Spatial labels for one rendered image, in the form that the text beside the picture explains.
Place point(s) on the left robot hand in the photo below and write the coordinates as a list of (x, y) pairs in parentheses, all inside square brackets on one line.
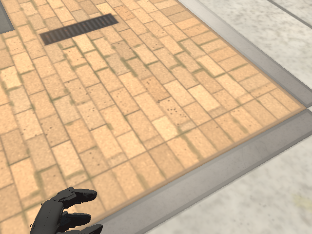
[(51, 219)]

